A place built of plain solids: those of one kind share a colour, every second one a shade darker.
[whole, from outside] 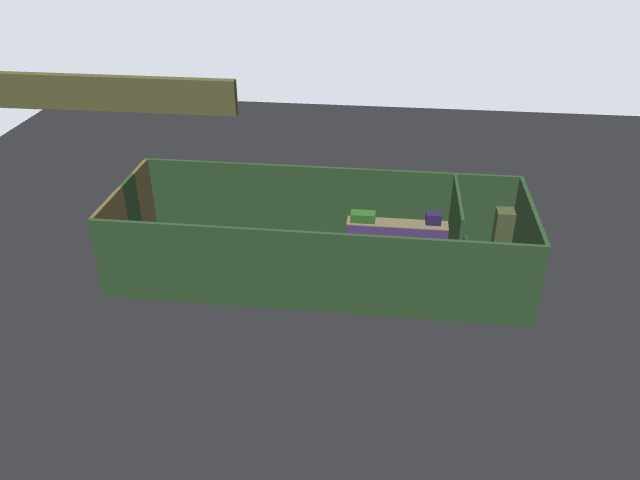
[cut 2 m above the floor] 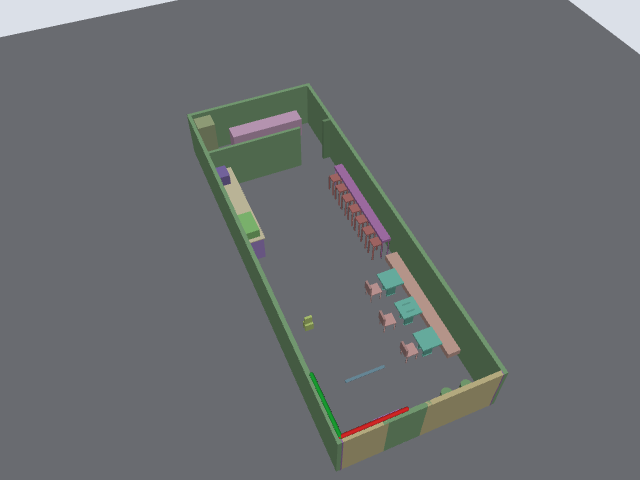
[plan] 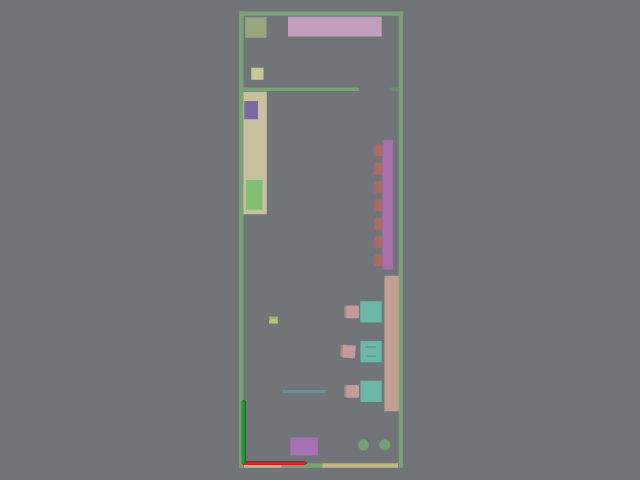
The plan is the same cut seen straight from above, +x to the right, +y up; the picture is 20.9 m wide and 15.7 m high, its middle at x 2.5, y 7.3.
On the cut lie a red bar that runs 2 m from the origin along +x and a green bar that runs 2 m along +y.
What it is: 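A narrow cafe of the 2010s to 2020s; 5.1 x 14.6 m, ceiling 3.1 m, a street door 0.95 x 2.1 m in the glazed front; tables 0.75 m, chairs 0.45 m, bar tops 1.06 m, a counter 1.0 m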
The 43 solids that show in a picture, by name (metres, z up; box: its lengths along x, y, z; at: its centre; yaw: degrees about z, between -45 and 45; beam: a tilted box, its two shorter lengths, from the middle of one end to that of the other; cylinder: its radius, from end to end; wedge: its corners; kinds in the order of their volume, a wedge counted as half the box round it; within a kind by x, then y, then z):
{
 "street_hedge_1": {"box": [0.6, 16.6, 2.25], "at": [-14.7, -8.3, 1.07]},
 "wall_1": {"box": [0.15, 14.93, 3.13], "at": [-0.07, 7.32, 1.51]},
 "wall_2": {"box": [3.77, 0.12, 3.13], "at": [1.89, 12.23, 1.51]},
 "wall_3": {"box": [1.5, 0.15, 3.13], "at": [1.99, -0.07, 1.51]},
 "wall_4": {"box": [5.37, 0.15, 3.13], "at": [2.54, 14.71, 1.51]},
 "wall_5": {"box": [0.3, 0.12, 3.13], "at": [4.92, 12.23, 1.51]},
 "wall_6": {"box": [0.15, 14.93, 3.13], "at": [5.14, 7.32, 1.51]},
 "counter_1": {"box": [0.7, 4.01, 1.05], "at": [0.35, 10.14, 0.47]},
 "back_worktop_1": {"box": [3.07, 0.65, 0.95], "at": [2.98, 14.28, 0.42]},
 "window_wall_1": {"box": [1.39, 0.15, 3.13], "at": [0.69, -0.07, 1.51]},
 "window_wall_2": {"box": [2.48, 0.15, 3.13], "at": [3.83, -0.07, 1.51]},
 "back_fridge_1": {"box": [0.7, 0.68, 1.9], "at": [0.4, 14.25, 0.9]},
 "bench_upholstered_1": {"box": [0.5, 4.43, 0.25], "at": [4.86, 3.92, 0.33]},
 "console_table_1": {"box": [0.35, 4.24, 0.13], "at": [4.71, 8.45, 0.99]},
 "display_1": {"box": [0.54, 0.98, 0.35], "at": [0.35, 8.78, 1.22]},
 "meeting_table_1": {"box": [0.7, 0.7, 0.07], "at": [4.17, 2.35, 0.71]},
 "meeting_table_2": {"box": [0.32, 0.06, 0.8], "at": [4.17, 3.5, 0.35]},
 "meeting_table_3": {"box": [0.7, 0.7, 0.07], "at": [4.17, 3.65, 0.71]},
 "meeting_table_4": {"box": [0.32, 0.06, 0.8], "at": [4.17, 4.8, 0.35]},
 "meeting_table_5": {"box": [0.7, 0.7, 0.07], "at": [4.17, 4.95, 0.71]},
 "counter_top_1": {"box": [0.78, 4.01, 0.04], "at": [0.37, 10.14, 1.02]},
 "coffee_machine_1": {"box": [0.45, 0.6, 0.45], "at": [0.25, 11.55, 1.26]},
 "plant_pot_1": {"cylinder": 0.18, "from": [3.92, 0.6, 0.0], "to": [3.92, 0.6, 0.38]},
 "plant_pot_2": {"cylinder": 0.18, "from": [4.62, 0.6, 0.0], "to": [4.62, 0.6, 0.38]},
 "bar_stool_1": {"box": [0.36, 0.38, 0.06], "at": [4.45, 6.63, 0.73]},
 "bar_stool_2": {"box": [0.36, 0.38, 0.06], "at": [4.45, 7.24, 0.73]},
 "bar_stool_3": {"box": [0.36, 0.38, 0.06], "at": [4.45, 7.83, 0.73]},
 "bar_stool_4": {"box": [0.36, 0.38, 0.06], "at": [4.45, 8.44, 0.73]},
 "bar_stool_5": {"box": [0.36, 0.38, 0.06], "at": [4.45, 9.04, 0.73]},
 "bar_stool_6": {"box": [0.36, 0.38, 0.06], "at": [4.45, 9.63, 0.73]},
 "bar_stool_7": {"box": [0.36, 0.38, 0.06], "at": [4.45, 10.23, 0.73]},
 "side_chair_1": {"box": [0.08, 0.38, 0.38], "at": [3.21, 3.67, 0.65], "yaw": -4.1},
 "side_chair_2": {"box": [0.08, 0.38, 0.38], "at": [3.33, 2.35, 0.65]},
 "side_chair_3": {"box": [0.08, 0.38, 0.38], "at": [3.33, 4.95, 0.65]},
 "side_chair_4": {"box": [0.42, 0.42, 0.04], "at": [3.45, 3.65, 0.43], "yaw": -4.1},
 "side_chair_5": {"box": [0.42, 0.42, 0.04], "at": [3.57, 2.35, 0.43]},
 "side_chair_6": {"box": [0.42, 0.42, 0.04], "at": [3.57, 4.95, 0.43]},
 "box_cardboard_1": {"box": [0.41, 0.39, 0.33], "at": [0.45, 12.74, 0.12]},
 "door_mat_1": {"box": [0.9, 0.6, 0.07], "at": [1.99, 0.55, -0.02]},
 "front_corner_1": {"box": [0.04, 0.17, 2.98], "at": [5.07, -0.07, 1.44]},
 "wet_floor_sign_1": {"box": [0.3, 0.09, 0.36], "at": [0.98, 4.61, 0.13]},
 "wet_floor_sign_2": {"box": [0.26, 0.09, 0.31], "at": [0.98, 4.68, 0.47]},
 "cable_protector_1": {"box": [1.4, 0.1, 0.07], "at": [1.99, 2.34, -0.01]}
}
